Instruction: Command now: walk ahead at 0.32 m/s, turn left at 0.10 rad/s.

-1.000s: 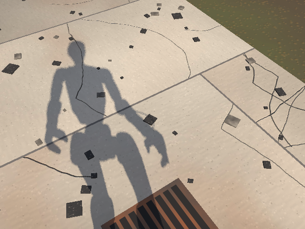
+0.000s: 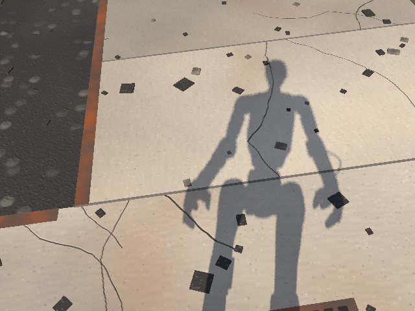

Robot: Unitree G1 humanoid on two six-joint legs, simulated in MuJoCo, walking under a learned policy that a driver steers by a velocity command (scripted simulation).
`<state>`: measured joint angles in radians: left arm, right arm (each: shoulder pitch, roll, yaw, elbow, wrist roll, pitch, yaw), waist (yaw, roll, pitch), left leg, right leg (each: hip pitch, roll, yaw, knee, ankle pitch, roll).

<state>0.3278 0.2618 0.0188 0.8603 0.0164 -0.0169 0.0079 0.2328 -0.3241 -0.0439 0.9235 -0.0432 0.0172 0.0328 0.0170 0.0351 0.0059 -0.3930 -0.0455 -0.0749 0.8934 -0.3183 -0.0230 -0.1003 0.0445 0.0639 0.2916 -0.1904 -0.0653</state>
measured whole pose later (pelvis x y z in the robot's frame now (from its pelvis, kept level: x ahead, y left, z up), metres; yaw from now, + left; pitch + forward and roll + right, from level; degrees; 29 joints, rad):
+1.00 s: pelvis +0.43 -0.07 -0.01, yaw -24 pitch +0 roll -1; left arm 0.34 0.25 0.05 0.89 0.01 -0.06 -0.02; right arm 0.17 -0.26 -0.02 0.82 -0.04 -0.03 0.03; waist 0.02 0.04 0.05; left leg -0.67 0.14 -0.01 0.95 -0.12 0.00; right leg -0.06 0.15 -0.01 0.24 -0.18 -0.14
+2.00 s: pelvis +0.86 -0.19 -0.01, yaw +2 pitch +0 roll +1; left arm 0.21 0.22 -0.01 0.82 0.03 -0.02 0.02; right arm 0.21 -0.27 -0.04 0.85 -0.02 0.05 -0.01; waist 0.01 0.03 0.07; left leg -0.34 -0.06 -0.08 0.85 -0.46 -0.01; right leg -0.33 0.02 -0.03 0.43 -0.09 -0.06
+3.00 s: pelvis +0.99 -0.18 -0.01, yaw -21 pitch +0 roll -1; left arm 0.30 0.28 0.07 0.86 0.02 0.01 0.02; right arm 0.15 -0.23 -0.01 0.81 -0.01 -0.03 -0.02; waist 0.03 -0.04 0.05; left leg -0.29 -0.03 0.01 0.47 -0.18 0.05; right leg -0.28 0.12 0.13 0.89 -0.51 -0.03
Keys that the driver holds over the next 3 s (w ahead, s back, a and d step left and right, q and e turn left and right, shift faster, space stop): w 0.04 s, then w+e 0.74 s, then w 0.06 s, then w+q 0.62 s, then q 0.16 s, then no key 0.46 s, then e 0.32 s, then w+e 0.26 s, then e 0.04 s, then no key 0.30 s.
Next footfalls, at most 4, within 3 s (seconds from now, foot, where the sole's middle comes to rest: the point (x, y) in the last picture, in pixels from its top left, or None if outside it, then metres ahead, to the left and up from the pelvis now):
0.20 left None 0.14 0.13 -0.79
0.70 right None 0.42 -0.11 -0.79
1.28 left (258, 246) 0.76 -0.09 -0.79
1.74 right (300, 193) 0.99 -0.27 -0.79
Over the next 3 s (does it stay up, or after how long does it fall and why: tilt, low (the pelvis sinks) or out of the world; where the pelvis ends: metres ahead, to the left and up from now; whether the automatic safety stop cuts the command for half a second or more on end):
stays up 0.99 -0.18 -0.01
